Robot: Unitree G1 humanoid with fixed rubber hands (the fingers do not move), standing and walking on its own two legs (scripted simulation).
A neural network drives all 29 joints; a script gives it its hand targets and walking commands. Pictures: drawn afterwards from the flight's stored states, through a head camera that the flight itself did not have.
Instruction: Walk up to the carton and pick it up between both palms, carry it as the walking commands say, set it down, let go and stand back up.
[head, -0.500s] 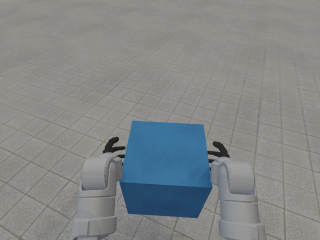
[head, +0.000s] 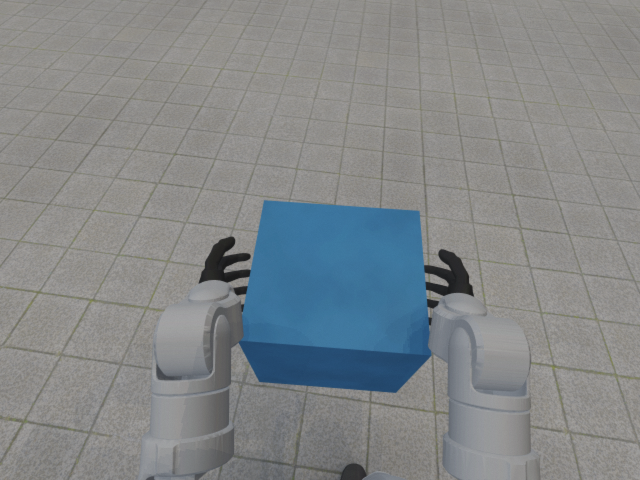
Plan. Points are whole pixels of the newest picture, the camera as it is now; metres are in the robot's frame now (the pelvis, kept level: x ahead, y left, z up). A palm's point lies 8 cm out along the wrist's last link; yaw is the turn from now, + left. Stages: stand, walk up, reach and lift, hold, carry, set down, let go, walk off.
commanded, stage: carry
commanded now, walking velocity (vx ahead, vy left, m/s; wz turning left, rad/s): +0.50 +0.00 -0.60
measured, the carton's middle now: (333, 302) +0.34 -0.01 +0.00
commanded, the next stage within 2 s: none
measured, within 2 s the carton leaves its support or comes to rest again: neither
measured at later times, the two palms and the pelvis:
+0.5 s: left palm (325, 147) +0.58 +0.01 +0.07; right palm (500, 191) +0.49 -0.25 +0.07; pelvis +0.25 -0.03 +0.00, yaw -19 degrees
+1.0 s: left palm (445, 89) +0.79 -0.23 +0.05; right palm (589, 143) +0.64 -0.46 +0.05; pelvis +0.47 -0.18 +0.01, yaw -33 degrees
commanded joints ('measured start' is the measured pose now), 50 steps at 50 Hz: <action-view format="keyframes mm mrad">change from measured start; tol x32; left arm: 1 -470 -1030 -618 -48 -450 -7 -388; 50 -574 -1073 -654 -86 -471 -28 -390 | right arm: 1 -626 997 633 -93 403 -26 498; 50 -622 1076 626 -123 429 -41 484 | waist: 1 74 -43 -461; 18 19 -114 -488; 22 -14 276 -605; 35 -5 165 -414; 39 29 -349 -457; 50 35 -109 -534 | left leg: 1 -330 2 -15 634 343 36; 3 -659 -129 -190 838 -253 25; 17 -401 -123 -178 117 206 2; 22 516 338 -697 -64 664 302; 35 158 131 -4 51 628 52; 41 -697 -41 -231 858 -228 16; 50 -527 -82 -205 309 126 -2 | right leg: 1 665 -64 177 -111 167 -74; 3 751 -333 742 -161 419 -236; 19 272 -86 260 117 361 -61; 22 -327 39 140 581 -404 34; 36 272 31 -20 -54 60 -5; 39 763 -315 690 -177 332 -202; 50 663 -207 310 -50 774 -143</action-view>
